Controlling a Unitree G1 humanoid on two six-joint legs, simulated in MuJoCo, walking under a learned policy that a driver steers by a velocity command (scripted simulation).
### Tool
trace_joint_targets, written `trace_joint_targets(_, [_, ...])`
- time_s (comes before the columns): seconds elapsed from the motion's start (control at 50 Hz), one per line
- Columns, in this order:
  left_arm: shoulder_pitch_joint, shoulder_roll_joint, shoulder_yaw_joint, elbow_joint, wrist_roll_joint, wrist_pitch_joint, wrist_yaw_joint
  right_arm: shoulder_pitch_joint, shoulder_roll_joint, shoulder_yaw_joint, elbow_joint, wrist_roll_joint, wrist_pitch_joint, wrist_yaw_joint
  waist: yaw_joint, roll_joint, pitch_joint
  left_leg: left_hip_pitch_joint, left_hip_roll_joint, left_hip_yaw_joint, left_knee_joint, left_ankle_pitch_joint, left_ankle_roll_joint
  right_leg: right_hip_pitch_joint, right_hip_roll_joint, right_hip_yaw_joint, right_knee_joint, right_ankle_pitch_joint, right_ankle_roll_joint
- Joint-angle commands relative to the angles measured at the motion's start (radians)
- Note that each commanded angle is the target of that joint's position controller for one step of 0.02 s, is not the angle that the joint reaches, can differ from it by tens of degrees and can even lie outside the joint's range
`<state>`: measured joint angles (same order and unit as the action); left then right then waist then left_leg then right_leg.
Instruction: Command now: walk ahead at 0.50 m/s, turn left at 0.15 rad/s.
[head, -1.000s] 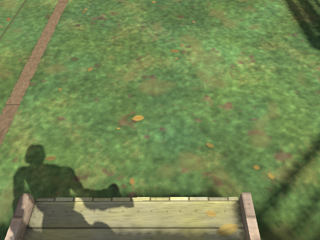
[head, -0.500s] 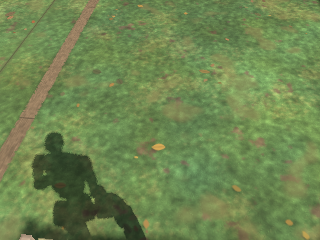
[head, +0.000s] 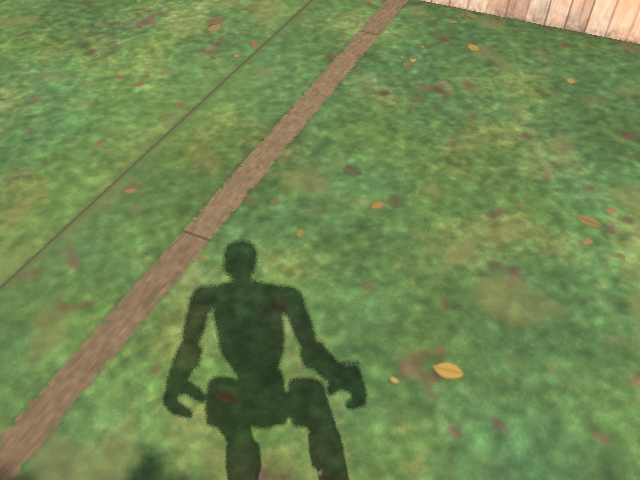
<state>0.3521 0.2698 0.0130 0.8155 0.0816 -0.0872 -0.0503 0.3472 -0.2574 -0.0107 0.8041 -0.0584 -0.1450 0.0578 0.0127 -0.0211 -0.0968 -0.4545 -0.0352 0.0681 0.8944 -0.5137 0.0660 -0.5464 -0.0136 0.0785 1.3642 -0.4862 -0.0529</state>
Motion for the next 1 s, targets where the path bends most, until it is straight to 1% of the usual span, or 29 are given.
trace_joint_targets(0.02, [-0.054, 0.017, -0.017, -0.079, 0.048, -0.002, 0.011, 0.016, 0.051, 0.044, -0.003, -0.016, 0.023, -0.012, 0.022, 0.02, 0.087, 0.088, 0.309, -0.518, -0.264, 0.278, 0.25, -0.439, -0.096, 0.101, -0.043, 0.254, -0.009])
trace_joint_targets(0.06, [-0.04, -0.011, -0.029, -0.042, 0.081, 0.004, -0.005, -0.079, 0.092, 0.069, -0.029, -0.036, 0.021, -0.056, 0.026, 0.056, 0.079, -0.129, 0.17, -0.332, -0.239, 0.183, 0.189, -0.232, -0.093, 0.041, -0.297, 0.631, -0.003])
trace_joint_targets(0.12, [-0.107, -0.004, -0.018, -0.063, -0.003, 0.0, -0.027, 0.02, -0.066, 0.032, 0.004, -0.04, 0.009, -0.079, -0.004, 0.045, 0.105, -0.449, 0.058, -0.11, -0.196, -0.073, 0.119, 0.297, -0.001, -0.139, -0.576, 0.865, 0.06])
trace_joint_targets(0.14, [-0.127, -0.006, -0.001, -0.062, -0.148, 0.045, -0.01, 0.114, -0.158, -0.029, 0.089, 0.095, 0.049, -0.091, 0.025, 0.033, 0.066, -0.364, 0.133, -0.164, -0.172, 0.079, 0.121, 0.397, 0.085, -0.177, -0.61, 0.883, 0.078])
trace_joint_targets(0.16, [-0.128, 0.004, -0.003, -0.051, -0.149, 0.071, 0.0, 0.149, -0.144, -0.026, 0.088, 0.097, 0.078, -0.094, -0.014, 0.065, 0.12, -0.287, 0.149, -0.169, -0.093, 0.144, 0.106, 0.356, 0.068, -0.144, -0.658, 0.812, 0.066])
trace_joint_targets(0.18, [-0.121, 0.022, -0.012, -0.069, 0.051, 0.036, -0.012, 0.111, -0.078, 0.04, 0.03, -0.065, 0.023, -0.039, -0.003, 0.086, 0.243, -0.328, 0.166, -0.218, -0.052, -0.112, 0.11, 0.321, -0.017, -0.102, -0.599, 0.697, 0.056])
trace_joint_targets(0.2, [-0.071, 0.04, 0.005, -0.07, 0.076, 0.034, -0.002, 0.085, -0.067, 0.028, 0.031, -0.07, 0.009, -0.022, 0.026, 0.08, 0.229, -0.272, 0.206, -0.262, 0.014, -0.041, 0.142, 0.328, 0.001, -0.138, -0.62, 0.606, 0.039])
trace_joint_targets(0.24, [0.095, 0.084, 0.034, 0.004, 0.038, 0.022, 0.01, 0.096, -0.057, 0.037, 0.058, -0.01, 0.016, -0.007, 0.088, -0.03, 0.236, -0.055, 0.175, -0.231, 0.319, 0.158, 0.075, 0.402, -0.041, -0.106, -1.036, 0.653, -0.006])
trace_joint_targets(0.26, [0.278, 0.128, 0.07, 0.061, 0.015, 0.024, 0.013, 0.097, -0.143, 0.011, 0.093, -0.028, 0.039, 0.016, 0.164, -0.036, 0.17, -0.015, 0.127, -0.2, 0.631, 0.186, 0.048, 0.551, -0.029, -0.106, -1.112, 0.694, -0.076])
trace_joint_targets(0.28, [0.403, 0.187, 0.084, 0.101, 0.014, 0.019, 0.011, 0.253, 0.014, 0.04, 0.105, -0.054, 0.04, 0.05, 0.102, -0.203, -0.071, -0.299, 0.003, -0.116, 1.105, -0.155, -0.015, 0.903, -0.134, 0.052, -0.731, 1.108, -0.29])
trace_joint_targets(0.32, [0.328, 0.206, 0.098, 0.039, 0.014, -0.001, -0.012, 0.072, -0.048, 0.034, -0.064, -0.013, 0.024, 0.049, 0.148, -0.043, -0.039, -0.921, -0.038, -0.198, 1.187, -0.172, -0.129, 1.091, -0.315, 0.522, -0.768, 0.977, -0.464])
trace_joint_targets(0.34, [0.192, 0.153, 0.083, 0.033, 0.005, -0.012, -0.016, 0.008, -0.07, 0.035, -0.097, 0.011, 0.027, 0.03, 0.132, -0.041, 0.052, -1.1, 0.025, -0.265, 1.174, -0.065, -0.14, 0.983, -0.393, 0.692, -0.842, 0.414, -0.447])
trace_joint_targets(0.38, [0.016, -0.105, -0.023, 0.044, 0.027, -0.035, -0.023, -0.008, -0.034, 0.053, -0.053, -0.033, 0.04, -0.022, -0.021, 0.175, 0.215, -0.916, 0.179, -0.325, 0.706, 0.359, -0.085, 0.429, -0.282, 0.525, -0.944, 0.316, -0.33])
trace_joint_targets(0.42, [-0.126, -0.048, -0.017, 0.008, -0.026, -0.052, -0.016, -0.003, -0.011, 0.061, -0.002, -0.047, 0.073, -0.018, -0.062, 0.031, 0.203, -0.409, 0.209, -0.182, 0.298, 0.606, -0.1, -0.145, -0.086, 0.304, -0.967, 0.177, -0.357])
trace_joint_targets(0.48, [-0.023, 0.085, -0.007, 0.044, -0.014, -0.064, -0.007, -0.042, 0.036, 0.081, -0.025, -0.069, 0.091, 0.021, -0.085, 0.051, 0.1, 0.02, 0.125, -0.013, 0.349, 0.667, -0.095, -0.372, 0.022, 0.218, -0.823, 0.258, -0.285])
trace_joint_targets(0.54, [0.285, 0.006, -0.024, 0.148, -0.02, -0.079, 0.053, -0.373, -0.031, 0.073, -0.114, -0.088, 0.081, 0.008, 0.156, 0.0, 0.135, -0.638, 0.13, -0.171, -0.056, 0.764, -0.131, 0.418, -0.026, 0.408, -0.548, 0.083, -0.275])
trace_joint_targets(0.58, [0.334, -0.004, -0.027, 0.153, -0.033, -0.053, 0.048, -0.446, -0.015, 0.086, -0.113, -0.061, 0.094, 0.016, 0.213, 0.032, 0.173, -0.479, 0.13, -0.137, -0.452, 0.976, -0.112, 0.344, 0.017, 0.391, -0.511, -0.045, -0.242])
trace_joint_targets(0.62, [0.235, 0.079, -0.017, 0.132, 0.001, -0.031, -0.01, -0.412, 0.004, 0.089, -0.138, -0.044, 0.102, 0.025, 0.119, -0.043, 0.204, 0.008, 0.103, -0.077, -0.338, 0.942, -0.088, -0.085, 0.015, 0.427, -0.557, -0.067, -0.253])
trace_joint_targets(0.68, [0.122, 0.103, -0.004, 0.09, -0.025, -0.023, -0.031, -0.14, -0.09, 0.052, -0.052, -0.033, 0.084, 0.007, -0.047, 0.044, 0.217, 0.338, 0.115, -0.08, -0.547, 0.902, -0.06, -0.047, 0.07, 0.42, -0.268, -0.043, -0.167])
trace_joint_targets(0.7, [0.215, 0.002, 0.018, 0.152, -0.135, 0.013, 0.033, -0.015, -0.151, -0.04, -0.033, 0.168, 0.073, -0.053, -0.06, 0.021, 0.119, 0.445, 0.18, -0.2, -0.579, 0.864, -0.03, 0.019, 0.114, 0.333, -0.061, 0.026, -0.087])
trace_joint_targets(0.72, [0.214, -0.06, 0.003, 0.195, -0.127, 0.017, 0.048, 0.244, -0.159, -0.047, 0.063, 0.156, 0.074, -0.066, -0.173, 0.044, -0.022, 0.754, 0.25, -0.187, -0.37, 1.084, -0.023, -0.164, 0.169, 0.237, 0.256, -0.208, -0.034])
trace_joint_targets(0.74, [0.35, -0.129, -0.005, 0.175, -0.164, 0.01, 0.058, 0.34, -0.161, -0.042, 0.102, 0.089, 0.074, -0.061, -0.125, 0.192, -0.123, 1.007, 0.403, -0.282, -0.155, 1.353, 0.046, -0.464, 0.195, 0.186, 0.708, -0.455, 0.011])
trace_joint_targets(0.76, [0.336, -0.072, -0.009, 0.08, -0.174, -0.001, 0.08, 0.281, -0.212, -0.068, 0.084, 0.09, 0.083, -0.048, -0.096, 0.311, -0.211, 1.026, 0.505, -0.508, -0.273, 0.934, 0.154, -0.603, 0.11, 0.104, 0.782, -0.283, 0.062])
trace_joint_targets(0.78, [0.177, -0.058, -0.003, 0.0, -0.176, 0.011, 0.101, 0.227, -0.196, -0.08, 0.102, 0.102, 0.091, -0.048, -0.095, 0.278, -0.146, 0.913, 0.53, -0.607, -0.471, 0.325, 0.205, -0.731, 0.052, -0.009, 0.77, -0.144, 0.082])
trace_joint_targets(0.8, [-0.011, -0.021, 0.013, -0.043, -0.163, 0.037, 0.126, 0.139, -0.045, -0.045, 0.083, 0.074, 0.097, -0.057, -0.111, 0.084, -0.02, 0.684, 0.463, -0.56, -0.615, 0.014, 0.163, -0.701, 0.012, -0.042, 0.739, -0.005, 0.059])
trace_joint_targets(0.82, [-0.063, -0.038, 0.012, -0.1, -0.157, 0.06, 0.131, 0.05, -0.059, -0.038, 0.082, 0.056, 0.096, -0.064, -0.06, 0.138, 0.058, 0.487, 0.51, -0.618, -0.66, -0.027, 0.187, -0.66, -0.019, -0.036, 0.769, 0.061, 0.06])
trace_joint_targets(0.86, [-0.089, -0.061, 0.019, -0.132, -0.127, 0.105, 0.115, -0.077, 0.064, 0.003, 0.091, 0.058, 0.074, -0.061, 0.028, 0.117, 0.237, 0.159, 0.435, -0.425, -0.631, 0.037, 0.069, -0.589, -0.073, 0.078, 0.523, 0.211, 0.019])
trace_joint_targets(0.94, [-0.107, -0.028, 0.054, -0.154, -0.089, 0.075, 0.09, -0.098, -0.058, -0.016, 0.09, 0.015, 0.051, -0.102, 0.055, 0.141, 0.152, -0.024, 0.259, -0.052, -0.679, 0.468, 0.062, -0.193, -0.053, 0.012, -0.145, 0.562, 0.069])
trace_joint_targets(1.0, [-0.255, -0.074, 0.033, -0.204, -0.106, 0.075, 0.057, 0.036, -0.09, -0.038, 0.131, 0.063, 0.062, -0.124, -0.019, 0.088, 0.126, 0.242, 0.31, -0.059, -0.668, 0.506, 0.071, -0.266, -0.05, 0.023, -0.429, 0.651, 0.05])
